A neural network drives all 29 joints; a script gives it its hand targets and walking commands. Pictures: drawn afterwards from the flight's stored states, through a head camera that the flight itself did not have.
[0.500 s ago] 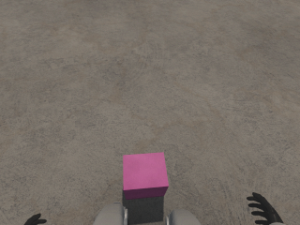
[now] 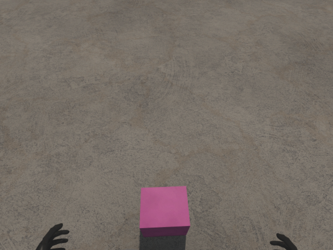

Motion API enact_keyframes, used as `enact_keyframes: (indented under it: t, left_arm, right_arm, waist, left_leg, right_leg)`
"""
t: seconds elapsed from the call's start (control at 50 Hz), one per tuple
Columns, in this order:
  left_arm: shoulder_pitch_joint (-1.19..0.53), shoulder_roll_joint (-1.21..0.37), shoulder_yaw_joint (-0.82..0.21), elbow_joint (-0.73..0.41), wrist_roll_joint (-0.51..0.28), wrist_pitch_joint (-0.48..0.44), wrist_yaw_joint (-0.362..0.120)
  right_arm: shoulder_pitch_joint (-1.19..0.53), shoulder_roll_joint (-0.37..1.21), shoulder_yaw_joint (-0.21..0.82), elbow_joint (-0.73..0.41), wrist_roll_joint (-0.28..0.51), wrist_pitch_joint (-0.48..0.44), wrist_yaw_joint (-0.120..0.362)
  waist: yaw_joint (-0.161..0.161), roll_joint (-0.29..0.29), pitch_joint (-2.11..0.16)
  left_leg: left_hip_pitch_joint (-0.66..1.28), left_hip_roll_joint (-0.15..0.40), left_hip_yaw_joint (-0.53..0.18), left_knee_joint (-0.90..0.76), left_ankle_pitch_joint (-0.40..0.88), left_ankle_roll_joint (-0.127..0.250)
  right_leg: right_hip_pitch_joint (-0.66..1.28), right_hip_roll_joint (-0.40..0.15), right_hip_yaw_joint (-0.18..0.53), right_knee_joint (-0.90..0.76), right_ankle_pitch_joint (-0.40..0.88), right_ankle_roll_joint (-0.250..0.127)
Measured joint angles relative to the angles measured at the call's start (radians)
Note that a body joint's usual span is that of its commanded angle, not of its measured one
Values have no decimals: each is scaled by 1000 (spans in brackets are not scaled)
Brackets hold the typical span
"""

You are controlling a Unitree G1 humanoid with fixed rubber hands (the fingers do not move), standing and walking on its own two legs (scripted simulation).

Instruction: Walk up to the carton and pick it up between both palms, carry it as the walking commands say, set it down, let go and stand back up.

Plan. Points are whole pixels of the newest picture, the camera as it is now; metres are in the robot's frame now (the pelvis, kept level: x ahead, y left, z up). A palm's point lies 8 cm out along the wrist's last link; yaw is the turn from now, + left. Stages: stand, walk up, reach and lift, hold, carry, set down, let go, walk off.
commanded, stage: walk up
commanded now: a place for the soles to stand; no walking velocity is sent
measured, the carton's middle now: (164, 212) +0.36 +0.01 -0.66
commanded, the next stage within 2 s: reach and lift in 0.86 s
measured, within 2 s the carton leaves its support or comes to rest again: neither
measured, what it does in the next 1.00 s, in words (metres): stands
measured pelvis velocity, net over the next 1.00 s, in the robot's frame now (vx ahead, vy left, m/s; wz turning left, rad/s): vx -0.01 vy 0.01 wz -0.01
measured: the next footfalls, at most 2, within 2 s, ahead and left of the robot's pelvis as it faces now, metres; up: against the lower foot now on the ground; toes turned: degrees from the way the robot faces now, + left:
none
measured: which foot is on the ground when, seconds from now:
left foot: down 0.00-1.00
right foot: down 0.00-1.00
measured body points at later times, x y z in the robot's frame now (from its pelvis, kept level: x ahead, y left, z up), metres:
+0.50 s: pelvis +0.00 +0.01 +0.00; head +0.02 +0.01 +0.45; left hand +0.06 +0.31 -0.14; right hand +0.11 -0.29 -0.13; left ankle +0.04 +0.14 -0.74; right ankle -0.04 -0.11 -0.74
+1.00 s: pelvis -0.01 +0.01 -0.02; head +0.05 +0.02 +0.43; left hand +0.12 +0.31 -0.13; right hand +0.17 -0.27 -0.12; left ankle +0.04 +0.14 -0.74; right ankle -0.04 -0.11 -0.74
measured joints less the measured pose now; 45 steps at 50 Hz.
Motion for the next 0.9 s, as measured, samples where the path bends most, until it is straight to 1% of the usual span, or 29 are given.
enact_keyframes:
  t: [0.24,0.7,0.86,0.9]
  left_arm:
    - [46,-31,26,56,8,8,0]
    - [53,-16,58,25,16,27,-9]
    - [65,-13,57,24,19,28,-13]
    - [106,-17,62,-107,-2,80,-11]
  right_arm:
    - [1,25,-8,39,-11,3,-9]
    - [26,18,-10,-5,-19,6,-21]
    - [27,9,-6,-26,-17,7,-23]
    - [44,22,-36,-149,-45,57,1]
  waist:
    - [10,-3,4]
    - [25,-23,7]
    - [25,-17,7]
    - [42,-22,-15]
  left_leg:
    - [-6,-9,-32,0,4,1]
    - [-39,-43,-68,57,-18,18]
    - [-45,-46,-73,69,-26,19]
    - [-97,-38,-47,100,-39,15]
  right_leg:
    - [19,-3,-34,-24,4,0]
    - [13,-30,-73,17,-26,15]
    - [14,-32,-79,22,-32,16]
    - [-66,-33,-49,85,-51,16]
